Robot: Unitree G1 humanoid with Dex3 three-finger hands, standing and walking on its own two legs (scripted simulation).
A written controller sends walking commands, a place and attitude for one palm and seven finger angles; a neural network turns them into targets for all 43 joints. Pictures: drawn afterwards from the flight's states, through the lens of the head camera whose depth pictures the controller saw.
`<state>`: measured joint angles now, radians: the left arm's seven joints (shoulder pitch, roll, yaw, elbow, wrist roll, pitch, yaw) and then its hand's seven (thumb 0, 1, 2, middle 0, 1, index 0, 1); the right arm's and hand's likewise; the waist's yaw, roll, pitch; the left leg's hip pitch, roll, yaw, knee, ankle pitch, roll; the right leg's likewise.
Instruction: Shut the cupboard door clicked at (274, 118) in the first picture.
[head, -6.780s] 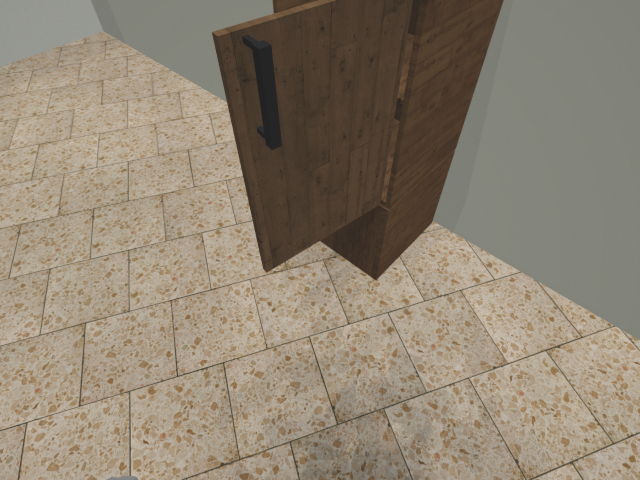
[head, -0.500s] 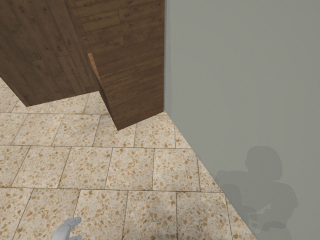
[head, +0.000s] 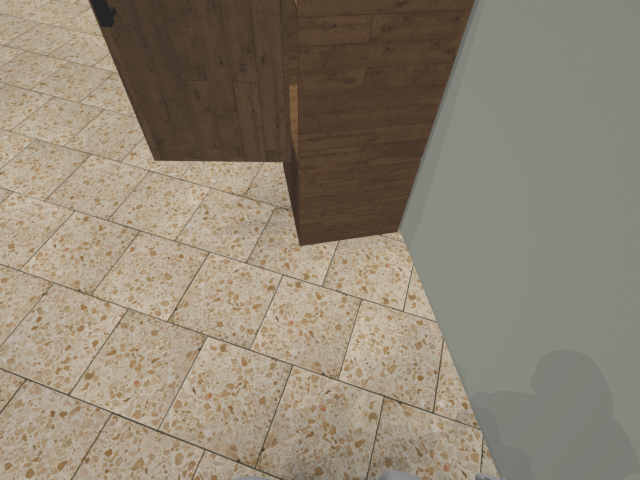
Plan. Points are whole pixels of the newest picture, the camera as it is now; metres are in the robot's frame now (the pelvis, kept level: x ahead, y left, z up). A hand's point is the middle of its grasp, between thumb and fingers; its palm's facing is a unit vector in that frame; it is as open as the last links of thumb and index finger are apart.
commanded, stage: take the last steps up to it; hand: left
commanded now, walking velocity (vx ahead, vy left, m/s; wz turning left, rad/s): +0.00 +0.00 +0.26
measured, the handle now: out of the picture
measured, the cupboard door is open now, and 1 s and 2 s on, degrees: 80 80 80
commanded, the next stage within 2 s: come to a stop and stand still in 1.34 s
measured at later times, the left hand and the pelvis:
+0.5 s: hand out of the picture -0.02 +0.22 -0.17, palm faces +0.26 -0.95 -0.17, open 7.4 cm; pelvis +0.07 +0.05 +0.00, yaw +10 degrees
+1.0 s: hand (147, 313) +0.36 +0.32 -0.15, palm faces +0.11 -0.97 -0.20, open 7.4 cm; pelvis +0.24 +0.12 -0.01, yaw +9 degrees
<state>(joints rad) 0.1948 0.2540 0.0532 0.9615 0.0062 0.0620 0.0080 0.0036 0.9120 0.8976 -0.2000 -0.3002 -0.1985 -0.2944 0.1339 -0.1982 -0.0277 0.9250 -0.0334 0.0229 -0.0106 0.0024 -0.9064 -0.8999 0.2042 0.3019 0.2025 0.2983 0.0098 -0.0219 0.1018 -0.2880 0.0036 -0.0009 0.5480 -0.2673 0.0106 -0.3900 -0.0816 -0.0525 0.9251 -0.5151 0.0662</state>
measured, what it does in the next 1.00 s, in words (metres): walks ahead: right foot, then left foot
